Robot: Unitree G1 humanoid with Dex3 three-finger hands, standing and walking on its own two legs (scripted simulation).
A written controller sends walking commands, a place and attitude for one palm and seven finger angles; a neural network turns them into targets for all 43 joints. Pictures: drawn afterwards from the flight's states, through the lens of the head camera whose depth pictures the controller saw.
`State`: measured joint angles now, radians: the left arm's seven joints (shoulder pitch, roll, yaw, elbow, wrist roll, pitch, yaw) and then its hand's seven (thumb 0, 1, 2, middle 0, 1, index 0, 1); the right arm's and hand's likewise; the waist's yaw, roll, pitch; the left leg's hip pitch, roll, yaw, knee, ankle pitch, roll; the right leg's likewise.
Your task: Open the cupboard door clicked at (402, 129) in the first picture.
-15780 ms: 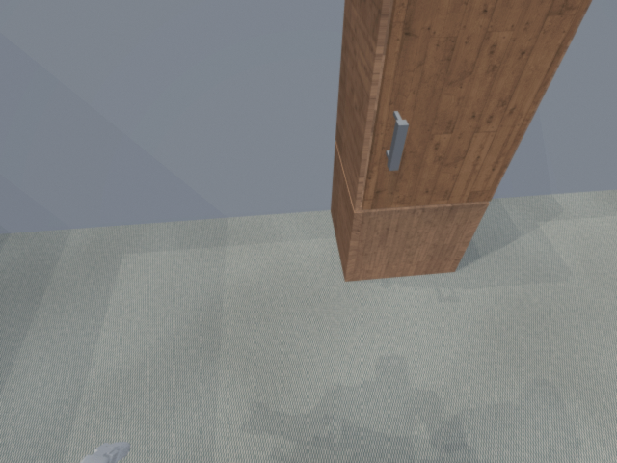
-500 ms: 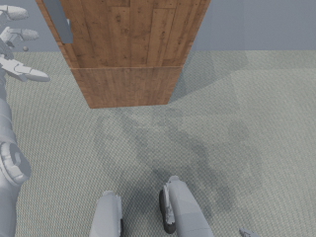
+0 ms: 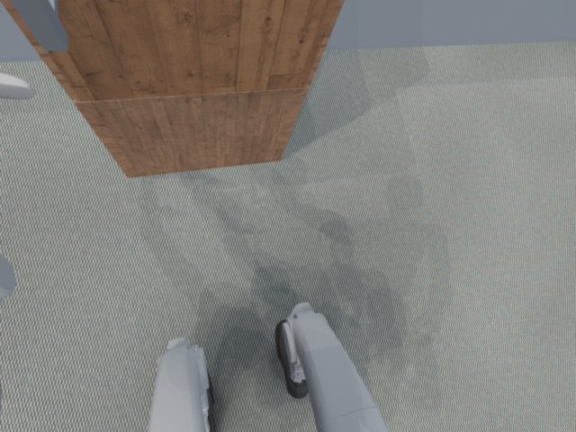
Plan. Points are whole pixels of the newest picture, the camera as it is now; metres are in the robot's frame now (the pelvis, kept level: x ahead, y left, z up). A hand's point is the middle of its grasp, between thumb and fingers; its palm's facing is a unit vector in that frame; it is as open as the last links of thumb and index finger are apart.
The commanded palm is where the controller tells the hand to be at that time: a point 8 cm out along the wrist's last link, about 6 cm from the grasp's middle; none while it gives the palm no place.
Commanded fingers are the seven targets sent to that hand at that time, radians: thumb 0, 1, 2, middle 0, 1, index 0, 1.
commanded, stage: move the hooked fingers beside the handle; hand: left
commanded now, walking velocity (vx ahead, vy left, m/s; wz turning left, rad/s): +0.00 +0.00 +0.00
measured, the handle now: out of the picture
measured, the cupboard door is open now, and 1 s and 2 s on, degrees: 0 0 0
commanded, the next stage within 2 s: slide the fingers in behind the handle in 0.86 s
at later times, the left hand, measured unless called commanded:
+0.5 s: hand out of the picture +0.56 +0.23 +0.06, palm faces +0.02 -1.00 -0.05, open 13.9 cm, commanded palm +0.55 +0.27 +0.06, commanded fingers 0.00 -0.50 0.30 -0.30 -1.20 -0.30 -1.20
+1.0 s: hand out of the picture +0.58 +0.24 +0.06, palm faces +0.03 -1.00 -0.07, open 13.9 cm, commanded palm +0.57 +0.27 +0.06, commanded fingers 0.00 -0.50 0.30 -0.30 -1.20 -0.30 -1.20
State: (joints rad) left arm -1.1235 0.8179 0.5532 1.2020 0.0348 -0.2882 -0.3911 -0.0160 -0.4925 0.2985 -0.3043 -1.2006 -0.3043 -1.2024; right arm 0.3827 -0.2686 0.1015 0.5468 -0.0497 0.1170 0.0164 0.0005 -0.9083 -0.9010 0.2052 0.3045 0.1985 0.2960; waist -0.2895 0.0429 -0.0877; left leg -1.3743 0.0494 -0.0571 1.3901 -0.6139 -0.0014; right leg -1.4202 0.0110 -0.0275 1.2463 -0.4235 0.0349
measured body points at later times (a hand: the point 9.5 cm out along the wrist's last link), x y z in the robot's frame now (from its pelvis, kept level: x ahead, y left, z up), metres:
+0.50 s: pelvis +0.01 +0.00 +0.01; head +0.21 +0.03 +0.41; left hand +0.56 +0.28 +0.07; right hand +0.02 -0.27 -0.09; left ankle +0.00 +0.11 -0.60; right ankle +0.07 -0.14 -0.60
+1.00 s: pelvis -0.01 +0.00 +0.00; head +0.21 +0.04 +0.39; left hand +0.57 +0.30 +0.07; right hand -0.02 -0.26 -0.10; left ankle +0.00 +0.11 -0.60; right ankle +0.07 -0.14 -0.60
